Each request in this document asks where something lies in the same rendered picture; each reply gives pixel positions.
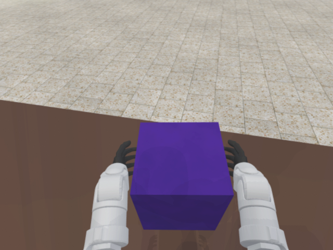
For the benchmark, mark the carton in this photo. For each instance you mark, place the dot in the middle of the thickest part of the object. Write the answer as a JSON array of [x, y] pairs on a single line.
[[180, 179]]

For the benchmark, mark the right robot hand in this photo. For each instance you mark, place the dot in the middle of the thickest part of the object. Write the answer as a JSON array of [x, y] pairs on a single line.
[[239, 156]]

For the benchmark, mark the robot right forearm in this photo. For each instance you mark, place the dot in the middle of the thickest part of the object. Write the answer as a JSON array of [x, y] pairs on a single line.
[[259, 225]]

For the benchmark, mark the left robot hand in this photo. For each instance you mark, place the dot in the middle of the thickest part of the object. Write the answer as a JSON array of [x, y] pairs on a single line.
[[121, 155]]

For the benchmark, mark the robot left forearm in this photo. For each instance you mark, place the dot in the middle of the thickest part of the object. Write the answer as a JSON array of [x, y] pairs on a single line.
[[108, 225]]

